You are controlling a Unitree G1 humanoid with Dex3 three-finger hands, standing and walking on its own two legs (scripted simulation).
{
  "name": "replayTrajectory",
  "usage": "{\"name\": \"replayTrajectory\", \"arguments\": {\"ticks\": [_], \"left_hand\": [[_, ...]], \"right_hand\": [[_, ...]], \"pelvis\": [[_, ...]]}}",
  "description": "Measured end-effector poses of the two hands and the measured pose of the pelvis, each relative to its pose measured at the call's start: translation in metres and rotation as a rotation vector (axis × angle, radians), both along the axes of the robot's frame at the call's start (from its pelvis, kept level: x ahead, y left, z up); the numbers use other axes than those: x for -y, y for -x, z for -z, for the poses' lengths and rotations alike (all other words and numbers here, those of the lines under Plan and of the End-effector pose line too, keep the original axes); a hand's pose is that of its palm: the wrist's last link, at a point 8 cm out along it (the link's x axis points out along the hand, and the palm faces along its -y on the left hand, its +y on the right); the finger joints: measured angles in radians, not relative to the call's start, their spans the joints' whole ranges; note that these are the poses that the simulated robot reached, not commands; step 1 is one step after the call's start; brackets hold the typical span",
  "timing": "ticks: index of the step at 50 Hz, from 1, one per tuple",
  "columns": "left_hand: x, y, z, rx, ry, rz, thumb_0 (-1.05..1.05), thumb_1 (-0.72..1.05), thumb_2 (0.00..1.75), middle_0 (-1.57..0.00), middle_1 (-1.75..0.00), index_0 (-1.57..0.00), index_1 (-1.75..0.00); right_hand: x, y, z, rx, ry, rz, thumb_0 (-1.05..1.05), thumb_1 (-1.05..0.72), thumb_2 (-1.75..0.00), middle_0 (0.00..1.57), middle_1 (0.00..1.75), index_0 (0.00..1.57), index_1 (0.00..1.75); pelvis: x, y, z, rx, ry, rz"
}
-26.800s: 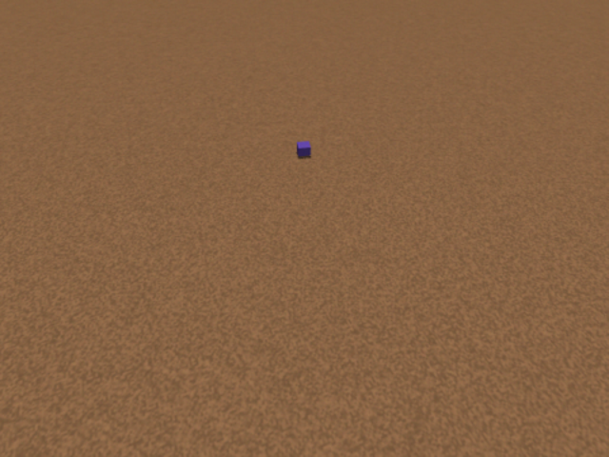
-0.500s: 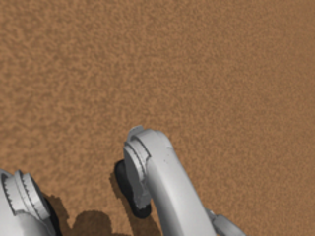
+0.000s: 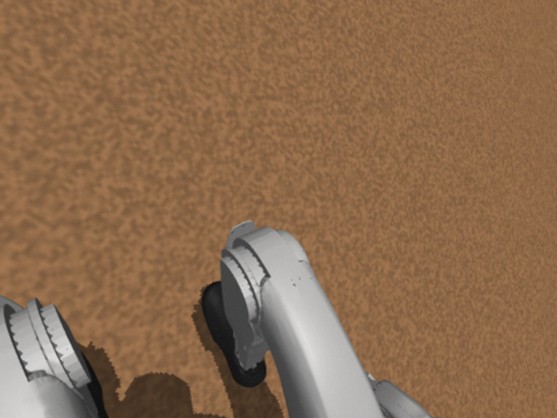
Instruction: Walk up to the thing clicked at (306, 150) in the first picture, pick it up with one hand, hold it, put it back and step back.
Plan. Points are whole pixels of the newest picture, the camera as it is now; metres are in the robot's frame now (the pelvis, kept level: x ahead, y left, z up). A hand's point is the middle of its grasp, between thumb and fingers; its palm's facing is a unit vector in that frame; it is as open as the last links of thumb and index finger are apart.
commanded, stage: settle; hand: left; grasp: from above
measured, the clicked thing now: out of the picture +0.44 +0.38 -0.29
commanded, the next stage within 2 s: lift in 0.80 s
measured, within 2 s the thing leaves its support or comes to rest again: leaves its support in 0.22 s
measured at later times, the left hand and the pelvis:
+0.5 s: hand out of the picture +0.44 +0.40 -0.19, palm faces -0.27 -0.26 -0.93, open 8.8 cm; pelvis +0.01 +0.00 +0.01, yaw +1 degrees
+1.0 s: hand out of the picture +0.43 +0.39 -0.13, palm faces -0.28 -0.25 -0.93, open 8.8 cm; pelvis +0.00 -0.01 +0.01, yaw +6 degrees
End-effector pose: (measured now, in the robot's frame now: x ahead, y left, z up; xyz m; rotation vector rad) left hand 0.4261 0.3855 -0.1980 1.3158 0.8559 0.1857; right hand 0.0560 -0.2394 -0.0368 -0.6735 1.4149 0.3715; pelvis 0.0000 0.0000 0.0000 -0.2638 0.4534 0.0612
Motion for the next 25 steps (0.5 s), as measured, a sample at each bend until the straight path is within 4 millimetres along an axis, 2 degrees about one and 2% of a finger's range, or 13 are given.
{"name": "replayTrajectory", "arguments": {"ticks": [12,19,25], "left_hand": [[0.000,-0.011,-0.008,0.035,0.000,-0.016,0.03,0.26,0.24,-1.08,-0.40,-0.80,-0.33],[-0.007,-0.019,-0.036,0.083,-0.020,-0.018,0.03,0.26,0.24,-1.10,-0.38,-0.81,-0.32],[-0.014,-0.012,-0.066,0.063,-0.035,-0.030,0.03,0.26,0.23,-1.09,-0.38,-0.81,-0.32]], "right_hand": [[0.002,0.006,-0.004,-0.013,0.007,0.029,0.01,-0.91,-0.90,0.20,0.30,0.20,0.30],[0.007,-0.004,0.000,0.003,-0.007,0.056,0.01,-0.91,-0.90,0.20,0.30,0.20,0.30],[0.011,-0.024,0.011,0.067,-0.050,0.079,0.01,-0.91,-0.90,0.20,0.30,0.20,0.30]], "pelvis": [[0.000,-0.001,-0.002,-0.013,-0.001,0.000],[0.001,-0.006,-0.005,-0.050,-0.007,-0.003],[0.003,-0.007,-0.006,-0.074,-0.024,-0.011]]}}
